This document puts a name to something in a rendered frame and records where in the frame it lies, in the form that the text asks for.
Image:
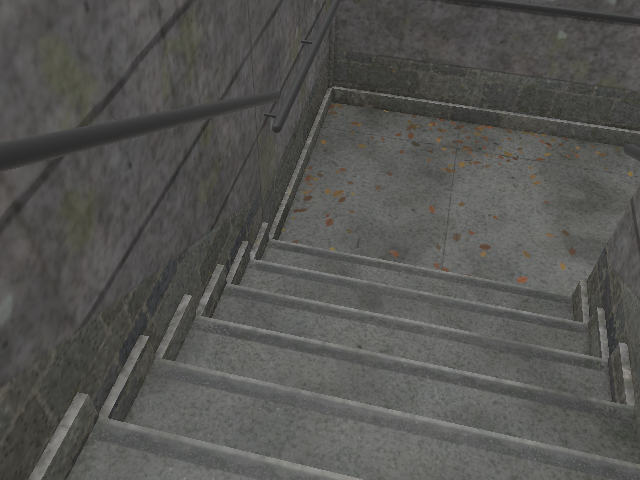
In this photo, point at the stairs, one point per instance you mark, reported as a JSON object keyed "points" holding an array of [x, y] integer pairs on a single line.
{"points": [[325, 365]]}

